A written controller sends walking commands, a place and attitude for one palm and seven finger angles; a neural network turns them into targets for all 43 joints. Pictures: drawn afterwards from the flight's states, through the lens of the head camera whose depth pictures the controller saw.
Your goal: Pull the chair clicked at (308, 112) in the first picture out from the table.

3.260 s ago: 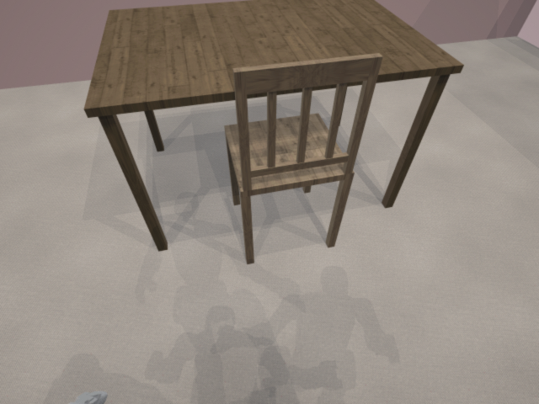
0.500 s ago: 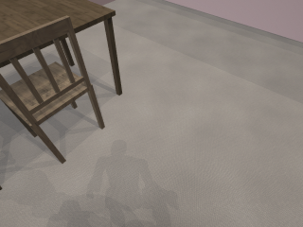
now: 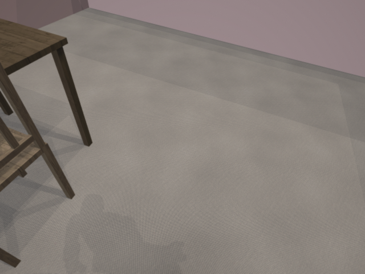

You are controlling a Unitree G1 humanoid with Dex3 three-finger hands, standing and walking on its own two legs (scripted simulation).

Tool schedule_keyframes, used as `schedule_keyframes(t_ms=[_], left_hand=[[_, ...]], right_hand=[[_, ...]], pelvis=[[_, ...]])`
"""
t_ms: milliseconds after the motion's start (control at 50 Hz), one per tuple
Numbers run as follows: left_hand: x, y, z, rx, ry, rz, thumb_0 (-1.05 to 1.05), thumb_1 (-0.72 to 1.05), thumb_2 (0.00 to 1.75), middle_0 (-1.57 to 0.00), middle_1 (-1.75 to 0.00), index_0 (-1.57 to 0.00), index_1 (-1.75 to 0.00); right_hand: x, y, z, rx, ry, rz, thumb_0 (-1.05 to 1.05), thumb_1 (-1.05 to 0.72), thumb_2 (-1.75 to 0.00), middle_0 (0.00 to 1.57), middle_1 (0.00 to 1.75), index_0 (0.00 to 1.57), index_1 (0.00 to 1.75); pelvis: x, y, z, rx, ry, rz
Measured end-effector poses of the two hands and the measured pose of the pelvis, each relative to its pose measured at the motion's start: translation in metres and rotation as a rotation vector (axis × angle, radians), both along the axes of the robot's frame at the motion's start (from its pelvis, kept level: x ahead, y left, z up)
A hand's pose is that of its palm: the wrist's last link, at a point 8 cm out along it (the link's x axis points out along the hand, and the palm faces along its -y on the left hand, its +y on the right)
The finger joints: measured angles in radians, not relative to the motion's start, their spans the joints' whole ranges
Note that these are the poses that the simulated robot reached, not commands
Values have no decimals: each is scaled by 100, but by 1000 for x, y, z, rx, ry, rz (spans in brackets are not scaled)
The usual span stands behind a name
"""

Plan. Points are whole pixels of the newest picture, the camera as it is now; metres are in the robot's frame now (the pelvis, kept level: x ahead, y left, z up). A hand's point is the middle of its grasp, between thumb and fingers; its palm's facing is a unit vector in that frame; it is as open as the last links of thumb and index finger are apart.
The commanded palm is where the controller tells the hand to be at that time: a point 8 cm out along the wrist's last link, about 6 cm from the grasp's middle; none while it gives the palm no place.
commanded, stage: walk to a spot facing it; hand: left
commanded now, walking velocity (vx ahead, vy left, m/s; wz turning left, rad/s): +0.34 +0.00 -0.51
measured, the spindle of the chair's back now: out of the picture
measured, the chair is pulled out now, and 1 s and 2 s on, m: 0.00 0.00 0.00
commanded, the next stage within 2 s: turn to face it in 1.10 s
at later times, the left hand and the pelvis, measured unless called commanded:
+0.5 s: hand (165, 194) +0.39 +0.07 -0.16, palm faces -0.31 -0.94 -0.15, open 7.4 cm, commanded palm none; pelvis +0.19 -0.05 -0.02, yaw -14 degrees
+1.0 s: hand (149, 197) +0.38 +0.12 -0.18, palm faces -0.19 -0.97 -0.14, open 7.4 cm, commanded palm none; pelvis +0.40 -0.07 +0.00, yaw -20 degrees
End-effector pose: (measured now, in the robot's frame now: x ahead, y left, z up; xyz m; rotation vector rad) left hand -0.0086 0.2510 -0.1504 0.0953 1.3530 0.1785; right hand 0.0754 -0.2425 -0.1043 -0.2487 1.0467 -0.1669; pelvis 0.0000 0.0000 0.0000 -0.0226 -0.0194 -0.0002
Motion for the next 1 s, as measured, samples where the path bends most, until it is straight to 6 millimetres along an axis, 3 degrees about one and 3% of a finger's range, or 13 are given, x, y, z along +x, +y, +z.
schedule_keyframes(t_ms=[100,220,360,420,480,540,600,700,760,840,920,1000], left_hand=[[75,10,17,-8,-76,-69,1,91,90,-20,-30,-19,-29],[168,-5,27,-25,-131,-182,1,91,90,-20,-30,-19,-29],[289,-63,25,-54,-179,-351,1,91,90,-20,-30,-19,-29],[344,-98,22,-63,-224,-421,1,91,90,-20,-30,-19,-29],[391,-127,14,-60,-310,-448,1,91,90,-20,-30,-19,-30],[407,-140,13,-52,-321,-431,0,91,89,-20,-30,-20,-30],[405,-142,18,-32,-258,-419,0,91,89,-20,-30,-20,-30],[410,-123,31,31,-208,-365,-2,94,89,-21,-30,-20,-30],[407,-113,32,40,-156,-345,-2,94,89,-21,-30,-20,-30],[398,-103,25,29,-68,-299,-1,93,89,-20,-30,-20,-30],[389,-94,15,4,49,-251,0,92,89,-20,-30,-20,-30],[394,-86,0,-22,174,-242,0,91,89,-20,-30,-20,-30]], right_hand=[[-27,21,1,32,116,-117,0,-92,-89,20,30,21,30],[-68,38,-4,81,285,-262,0,-92,-89,20,30,21,30],[-99,54,-10,158,484,-418,0,-91,-89,20,30,20,30],[-100,55,-15,196,561,-473,0,-91,-89,20,30,20,30],[-88,45,-28,235,617,-505,0,-91,-89,20,30,20,30],[-48,20,-38,230,578,-512,1,-91,-89,20,30,21,30],[18,-13,-39,193,438,-486,1,-91,-89,20,30,20,30],[135,-58,-28,146,196,-415,0,-91,-89,20,30,20,30],[193,-77,-18,117,104,-375,0,-93,-89,20,30,20,30],[265,-90,-6,91,30,-312,0,-93,-89,20,30,20,30],[332,-90,2,65,-17,-258,0,-92,-89,20,30,20,30],[382,-83,-1,32,-69,-247,0,-92,-89,20,30,20,30]], pelvis=[[32,10,15,4,6,-63],[72,12,19,14,11,-131],[126,-8,11,25,12,-200],[154,-25,2,23,15,-224],[185,-49,-14,37,10,-238],[205,-63,-15,22,-2,-254],[225,-72,-4,17,0,-270],[261,-81,9,16,15,-288],[285,-83,13,10,17,-296],[320,-82,14,1,14,-302],[361,-76,11,-7,9,-308],[400,-67,-1,-3,-5,-342]])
